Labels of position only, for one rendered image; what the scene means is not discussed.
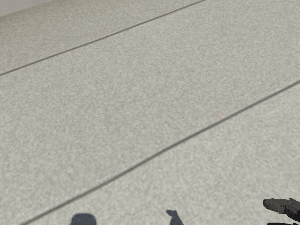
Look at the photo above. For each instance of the robot right hand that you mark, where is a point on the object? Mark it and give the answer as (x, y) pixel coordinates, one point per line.
(290, 207)

